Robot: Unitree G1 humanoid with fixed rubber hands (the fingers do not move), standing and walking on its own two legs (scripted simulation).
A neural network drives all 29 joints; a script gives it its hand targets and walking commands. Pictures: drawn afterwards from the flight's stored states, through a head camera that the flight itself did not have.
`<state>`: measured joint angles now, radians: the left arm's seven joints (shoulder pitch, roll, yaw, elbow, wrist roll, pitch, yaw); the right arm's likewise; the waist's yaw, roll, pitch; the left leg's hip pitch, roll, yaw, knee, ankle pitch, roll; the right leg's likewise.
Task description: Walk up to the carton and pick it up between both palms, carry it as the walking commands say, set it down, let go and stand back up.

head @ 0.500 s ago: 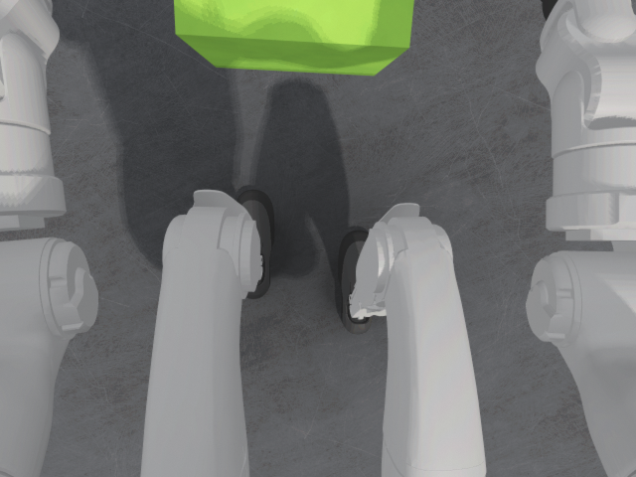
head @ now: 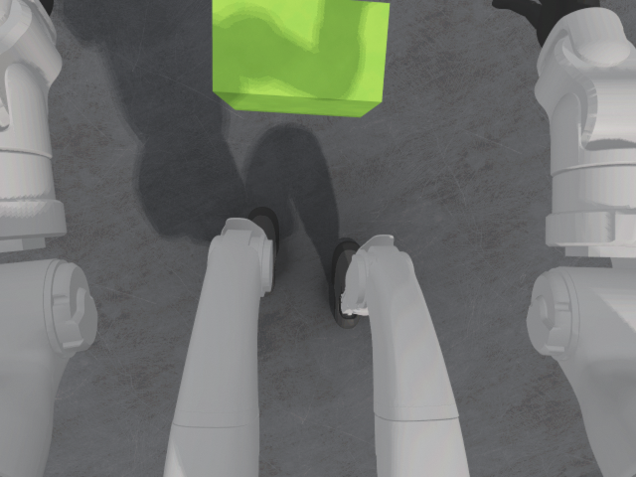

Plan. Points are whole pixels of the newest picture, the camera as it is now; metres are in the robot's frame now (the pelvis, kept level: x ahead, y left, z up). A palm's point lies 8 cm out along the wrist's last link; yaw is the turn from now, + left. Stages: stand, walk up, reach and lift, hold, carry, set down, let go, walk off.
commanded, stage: set down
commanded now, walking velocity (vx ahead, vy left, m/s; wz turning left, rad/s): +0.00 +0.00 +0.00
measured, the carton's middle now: (299, 65) +0.56 +0.04 -0.50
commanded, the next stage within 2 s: let go in 0.18 s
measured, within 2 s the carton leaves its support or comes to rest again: neither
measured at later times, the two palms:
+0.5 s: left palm out of the picture +0.38 +0.26 -0.04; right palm (633, 177) +0.39 -0.23 -0.04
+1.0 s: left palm out of the picture +0.24 +0.27 +0.07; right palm out of the picture +0.27 -0.23 +0.08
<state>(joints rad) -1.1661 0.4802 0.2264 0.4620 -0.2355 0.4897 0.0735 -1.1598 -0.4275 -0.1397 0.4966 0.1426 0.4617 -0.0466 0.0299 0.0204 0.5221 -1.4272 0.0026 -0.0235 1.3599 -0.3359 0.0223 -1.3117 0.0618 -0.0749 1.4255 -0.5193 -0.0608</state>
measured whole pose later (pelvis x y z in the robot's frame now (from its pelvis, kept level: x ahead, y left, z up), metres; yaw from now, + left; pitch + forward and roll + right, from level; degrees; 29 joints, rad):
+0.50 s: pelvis +0.01 +0.00 +0.06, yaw +1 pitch +13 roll -3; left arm -0.52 0.42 0.11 0.19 -0.21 0.42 0.01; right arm -0.49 -0.43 -0.13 0.25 0.14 0.40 0.00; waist 0.03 0.03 0.51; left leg -1.06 0.00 -0.04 1.14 -0.30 0.02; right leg -0.93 0.06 -0.07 1.17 -0.47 -0.05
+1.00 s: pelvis +0.08 +0.01 +0.14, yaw +3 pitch -1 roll -3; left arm 0.15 0.27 0.01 0.40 -0.09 0.18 -0.03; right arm 0.15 -0.27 -0.09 0.46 0.07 0.15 0.07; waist 0.03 0.03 0.12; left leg -0.44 -0.01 -0.04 0.74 -0.28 0.02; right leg -0.27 0.06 -0.06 0.66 -0.37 -0.04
